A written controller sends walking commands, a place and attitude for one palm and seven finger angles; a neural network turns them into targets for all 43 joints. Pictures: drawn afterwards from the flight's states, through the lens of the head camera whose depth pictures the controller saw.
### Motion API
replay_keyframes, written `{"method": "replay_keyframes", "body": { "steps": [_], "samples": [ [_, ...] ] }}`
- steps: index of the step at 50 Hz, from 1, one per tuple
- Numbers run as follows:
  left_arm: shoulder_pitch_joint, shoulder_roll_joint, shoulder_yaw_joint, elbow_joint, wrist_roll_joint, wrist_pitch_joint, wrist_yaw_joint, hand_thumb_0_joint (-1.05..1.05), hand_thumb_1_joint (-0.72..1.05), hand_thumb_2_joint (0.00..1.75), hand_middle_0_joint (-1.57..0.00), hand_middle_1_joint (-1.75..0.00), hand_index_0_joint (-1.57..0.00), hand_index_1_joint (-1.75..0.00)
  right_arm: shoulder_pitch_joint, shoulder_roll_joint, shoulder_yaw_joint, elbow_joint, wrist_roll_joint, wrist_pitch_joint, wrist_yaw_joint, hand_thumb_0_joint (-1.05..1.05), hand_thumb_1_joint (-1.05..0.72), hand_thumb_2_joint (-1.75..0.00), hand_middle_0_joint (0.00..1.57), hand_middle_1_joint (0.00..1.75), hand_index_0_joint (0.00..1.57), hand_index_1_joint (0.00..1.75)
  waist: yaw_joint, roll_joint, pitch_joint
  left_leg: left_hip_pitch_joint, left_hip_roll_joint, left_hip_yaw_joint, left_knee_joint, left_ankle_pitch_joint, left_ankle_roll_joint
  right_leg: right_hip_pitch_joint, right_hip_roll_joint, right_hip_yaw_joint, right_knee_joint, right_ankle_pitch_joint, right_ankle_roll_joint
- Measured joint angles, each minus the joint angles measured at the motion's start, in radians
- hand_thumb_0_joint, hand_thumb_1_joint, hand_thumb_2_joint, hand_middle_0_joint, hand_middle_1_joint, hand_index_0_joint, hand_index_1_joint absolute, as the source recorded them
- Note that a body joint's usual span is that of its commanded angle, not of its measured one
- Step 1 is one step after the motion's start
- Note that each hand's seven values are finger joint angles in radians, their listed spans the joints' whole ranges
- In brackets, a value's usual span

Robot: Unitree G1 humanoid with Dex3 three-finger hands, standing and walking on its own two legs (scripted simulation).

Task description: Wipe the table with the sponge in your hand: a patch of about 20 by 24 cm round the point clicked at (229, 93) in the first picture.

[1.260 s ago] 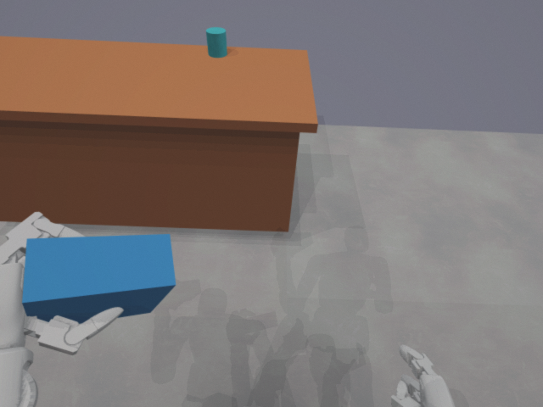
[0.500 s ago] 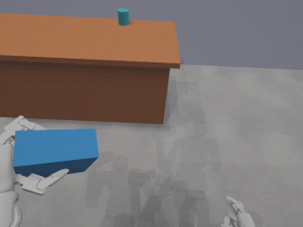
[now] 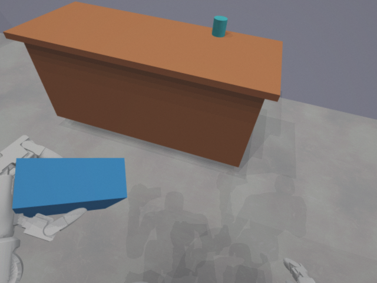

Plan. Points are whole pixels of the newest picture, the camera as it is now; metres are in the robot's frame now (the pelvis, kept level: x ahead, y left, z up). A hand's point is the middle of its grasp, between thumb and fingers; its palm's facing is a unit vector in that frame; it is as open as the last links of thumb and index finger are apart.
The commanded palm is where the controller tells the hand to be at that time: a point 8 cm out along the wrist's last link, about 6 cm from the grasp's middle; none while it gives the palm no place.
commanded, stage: walk to a spot facing it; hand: left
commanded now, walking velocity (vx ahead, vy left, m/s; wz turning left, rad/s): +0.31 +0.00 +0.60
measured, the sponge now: (86, 187) +0.23 +0.19 +0.15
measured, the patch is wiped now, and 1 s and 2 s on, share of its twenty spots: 0.00 0.00 0.00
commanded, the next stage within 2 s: none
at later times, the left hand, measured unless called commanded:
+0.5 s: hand (39, 188) +0.21 +0.25 +0.16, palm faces +0.63 -0.64 -0.44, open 10.2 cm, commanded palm +0.15 +0.27 +0.19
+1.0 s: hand (18, 151) +0.28 +0.31 +0.17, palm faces +0.75 -0.52 -0.40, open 10.2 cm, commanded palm +0.19 +0.32 +0.19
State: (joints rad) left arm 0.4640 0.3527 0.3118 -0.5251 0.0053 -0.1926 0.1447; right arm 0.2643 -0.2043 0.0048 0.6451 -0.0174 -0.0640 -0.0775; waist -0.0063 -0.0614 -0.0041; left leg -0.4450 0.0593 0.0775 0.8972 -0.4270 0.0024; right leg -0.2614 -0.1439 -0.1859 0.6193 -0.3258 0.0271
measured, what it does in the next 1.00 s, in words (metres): walks ahead, turning left: left foot, then right foot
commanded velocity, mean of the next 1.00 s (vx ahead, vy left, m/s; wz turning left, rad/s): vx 0.34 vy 0.00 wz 0.51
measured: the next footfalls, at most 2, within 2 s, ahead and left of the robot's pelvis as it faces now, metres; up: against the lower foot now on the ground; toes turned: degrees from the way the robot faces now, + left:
left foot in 0.06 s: +0.08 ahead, +0.14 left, +0.00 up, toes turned +8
right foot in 0.42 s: +0.17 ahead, -0.12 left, +0.00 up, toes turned +5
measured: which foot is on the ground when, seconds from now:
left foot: up 0.00-0.04, down 0.06-0.42, up 0.44-0.90, down 0.92-1.00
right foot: down 0.00-0.06, up 0.08-0.40, down 0.42-0.90, up 0.92-1.00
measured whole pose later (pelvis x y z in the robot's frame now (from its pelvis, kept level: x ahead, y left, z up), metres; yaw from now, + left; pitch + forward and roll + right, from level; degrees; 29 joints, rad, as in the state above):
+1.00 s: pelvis +0.18 -0.01 -0.01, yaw +29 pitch -2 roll +2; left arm 0.39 0.38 0.36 -0.51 -0.01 -0.18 0.17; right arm 0.17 -0.17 -0.02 0.57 0.01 -0.05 -0.06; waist -0.01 -0.05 0.09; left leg -0.35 0.03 0.16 0.67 -0.27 0.05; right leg -0.41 -0.13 -0.11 1.27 -0.56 0.04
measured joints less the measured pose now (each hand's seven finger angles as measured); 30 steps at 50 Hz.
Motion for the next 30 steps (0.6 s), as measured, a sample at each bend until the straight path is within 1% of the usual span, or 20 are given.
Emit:
{"method": "replay_keyframes", "body": {
  "steps": [2,3,4,5,6,7,8,9,11,14,17,20,21,22,23,24,25,27,28,30],
  "samples": [
    [0.004,0.012,0.013,-0.024,-0.01,0.002,0.01,0.0,-0.5,0.99,-0.72,-1.34,-0.73,-1.34,0.003,-0.011,-0.007,-0.022,-0.001,-0.007,-0.009,0.01,-0.9,-0.9,0.2,0.3,0.2,0.3,0.002,-0.007,0.004,0.084,0.006,0.02,-0.18,0.03,0.003,-0.007,-0.025,-0.016,0.051,-0.035,0.014],
    [0.004,0.016,0.026,-0.039,-0.017,0.003,0.018,0.0,-0.5,0.99,-0.72,-1.34,-0.73,-1.34,-0.003,-0.017,-0.011,-0.037,0.001,-0.012,-0.013,0.01,-0.9,-0.9,0.2,0.3,0.2,0.3,0.004,-0.012,0.011,0.106,-0.003,0.023,-0.236,0.089,0.008,-0.03,-0.042,-0.009,0.11,-0.064,0.013],
    [-0.003,0.018,0.04,-0.041,-0.023,0.003,0.026,0.0,-0.5,0.99,-0.72,-1.34,-0.73,-1.34,-0.02,-0.014,-0.017,-0.042,0.002,-0.018,-0.016,0.01,-0.9,-0.9,0.2,0.3,0.2,0.3,0.006,-0.018,0.028,0.099,-0.012,0.026,-0.212,0.118,0.009,-0.064,-0.042,0.029,0.212,-0.131,0.019],
    [-0.015,0.018,0.05,-0.034,-0.019,0.001,0.032,-0.01,-0.5,0.99,-0.72,-1.34,-0.73,-1.34,-0.038,-0.005,-0.021,-0.041,0.004,-0.025,-0.014,0.01,-0.9,-0.9,0.2,0.3,0.2,0.3,0.008,-0.016,0.045,0.096,-0.014,0.023,-0.183,0.114,0.009,-0.103,-0.019,0.07,0.336,-0.19,0.02],
    [-0.028,0.022,0.058,-0.018,-0.011,-0.003,0.032,-0.01,-0.5,0.99,-0.72,-1.34,-0.73,-1.34,-0.051,0.008,-0.021,-0.037,0.005,-0.032,-0.01,0.01,-0.9,-0.9,0.2,0.3,0.2,0.3,0.007,-0.011,0.054,0.097,-0.014,0.013,-0.173,0.104,0.01,-0.143,0.007,0.096,0.451,-0.217,0.02],
    [-0.04,0.027,0.063,-0.004,-0.005,-0.002,0.027,-0.01,-0.5,0.99,-0.72,-1.34,-0.73,-1.34,-0.058,0.022,-0.018,-0.032,0.007,-0.037,-0.002,0.01,-0.9,-0.9,0.2,0.3,0.2,0.3,0.001,-0.002,0.055,0.099,-0.013,-0.003,-0.178,0.101,0.01,-0.179,0.03,0.109,0.537,-0.226,0.022],
    [-0.051,0.032,0.065,0.003,-0.001,0.004,0.022,-0.01,-0.5,0.99,-0.72,-1.34,-0.73,-1.34,-0.06,0.036,-0.014,-0.029,0.01,-0.04,0.007,0.01,-0.9,-0.9,0.2,0.3,0.2,0.3,-0.004,0.006,0.055,0.104,-0.013,-0.022,-0.193,0.105,0.009,-0.208,0.048,0.115,0.588,-0.222,0.025],
    [-0.058,0.033,0.064,0.003,0.0,0.009,0.017,-0.01,-0.5,0.99,-0.72,-1.34,-0.73,-1.34,-0.059,0.049,-0.009,-0.027,0.014,-0.044,0.015,0.01,-0.9,-0.9,0.2,0.3,0.2,0.3,-0.006,0.014,0.054,0.111,-0.013,-0.041,-0.213,0.114,0.009,-0.231,0.06,0.117,0.607,-0.208,0.03],
    [-0.053,0.027,0.06,-0.014,-0.005,0.007,0.011,-0.01,-0.5,0.99,-0.72,-1.34,-0.73,-1.34,-0.051,0.07,0.003,-0.025,0.021,-0.052,0.028,0.01,-0.9,-0.9,0.2,0.3,0.2,0.3,-0.005,0.03,0.05,0.13,-0.011,-0.07,-0.261,0.137,0.005,-0.26,0.068,0.115,0.574,-0.156,0.037],
    [-0.004,0.013,0.053,-0.044,-0.017,-0.006,0.003,-0.01,-0.5,0.99,-0.72,-1.34,-0.73,-1.34,-0.03,0.087,0.02,-0.027,0.024,-0.061,0.036,0.01,-0.9,-0.9,0.2,0.3,0.2,0.3,0.001,0.058,0.037,0.16,-0.009,-0.102,-0.325,0.161,-0.004,-0.254,0.067,0.103,0.432,-0.091,0.042],
    [0.037,0.015,0.049,-0.027,-0.023,-0.015,-0.006,-0.01,-0.5,0.99,-0.72,-1.34,-0.73,-1.34,-0.01,0.09,0.029,-0.021,0.022,-0.06,0.03,0.01,-0.9,-0.9,0.21,0.3,0.21,0.3,0.014,0.089,0.019,0.182,-0.009,-0.132,-0.359,0.163,-0.009,-0.196,0.076,0.086,0.26,-0.082,0.045],
    [0.039,0.027,0.055,0.033,-0.021,-0.001,-0.008,-0.01,-0.5,0.99,-0.72,-1.34,-0.73,-1.34,-0.001,0.081,0.033,-0.013,0.02,-0.046,0.015,0.01,-0.9,-0.9,0.21,0.3,0.21,0.3,0.033,0.113,0.006,0.18,-0.009,-0.156,-0.323,0.123,-0.013,-0.088,0.099,0.055,0.057,-0.078,0.044],
    [0.028,0.033,0.056,0.053,-0.017,0.008,-0.007,0.0,-0.5,0.99,-0.72,-1.34,-0.73,-1.34,0.0,0.076,0.032,-0.013,0.021,-0.041,0.012,0.01,-0.9,-0.9,0.21,0.3,0.21,0.3,0.036,0.113,0.001,0.157,-0.01,-0.156,-0.274,0.082,-0.001,-0.056,0.101,0.049,-0.01,-0.068,0.025],
    [0.003,0.029,0.049,0.076,-0.01,0.019,-0.008,0.0,-0.5,0.99,-0.72,-1.34,-0.73,-1.34,-0.008,0.065,0.028,-0.004,0.021,-0.034,0.008,0.01,-0.9,-0.9,0.21,0.3,0.21,0.3,0.039,0.116,0.004,0.119,-0.014,-0.153,-0.176,0.008,0.009,-0.061,0.097,0.04,-0.006,0.006,-0.008],
    [-0.027,0.015,0.032,0.104,-0.007,0.032,-0.01,0.0,-0.5,0.99,-0.72,-1.34,-0.73,-1.34,-0.02,0.05,0.022,0.015,0.019,-0.026,0.006,0.01,-0.9,-0.9,0.21,0.3,0.21,0.3,0.041,0.118,0.013,0.073,-0.026,-0.154,-0.042,-0.037,0.011,-0.063,0.085,0.024,0.023,0.027,-0.04],
    [-0.052,-0.005,0.013,0.13,-0.005,0.043,-0.01,-0.01,-0.5,0.99,-0.72,-1.34,-0.73,-1.34,-0.032,0.031,0.016,0.037,0.014,-0.017,0.005,0.01,-0.9,-0.9,0.21,0.3,0.21,0.3,0.043,0.116,0.023,0.029,-0.041,-0.147,0.09,-0.046,0.009,-0.052,0.071,0.01,0.036,0.022,-0.06],
    [-0.064,-0.026,-0.001,0.15,-0.003,0.047,-0.01,-0.01,-0.5,0.99,-0.72,-1.34,-0.73,-1.34,-0.042,0.014,0.011,0.054,0.008,-0.01,0.006,0.01,-0.9,-0.9,0.21,0.3,0.21,0.3,0.045,0.111,0.03,-0.01,-0.049,-0.13,0.202,-0.032,0.005,-0.037,0.058,0.002,0.034,0.013,-0.07],
    [-0.048,-0.057,-0.018,0.167,0.001,0.045,-0.013,-0.01,-0.5,0.99,-0.72,-1.34,-0.73,-1.34,-0.055,-0.016,0.0,0.065,0.002,0.001,0.007,0.01,-0.9,-0.9,0.21,0.3,0.21,0.3,0.041,0.101,0.037,-0.077,-0.044,-0.093,0.358,0.026,-0.011,-0.002,0.042,-0.011,0.0,0.006,-0.074],
    [-0.03,-0.062,-0.022,0.162,0.003,0.043,-0.016,-0.01,-0.5,0.99,-0.72,-1.34,-0.73,-1.34,-0.06,-0.027,-0.007,0.061,0.002,0.005,0.006,0.01,-0.9,-0.9,0.21,0.3,0.21,0.3,0.033,0.097,0.041,-0.103,-0.036,-0.079,0.402,0.053,-0.02,0.016,0.037,-0.02,-0.024,0.01,-0.071],
    [0.0,-0.053,-0.028,0.139,0.005,0.038,-0.021,-0.01,-0.5,0.99,-0.72,-1.34,-0.73,-1.34,-0.066,-0.044,-0.024,0.044,0.003,0.009,0.002,0.01,-0.9,-0.9,0.21,0.3,0.2,0.3,0.016,0.086,0.052,-0.143,-0.018,-0.058,0.426,0.1,-0.033,0.052,0.03,-0.045,-0.071,0.019,-0.07]
  ]
}}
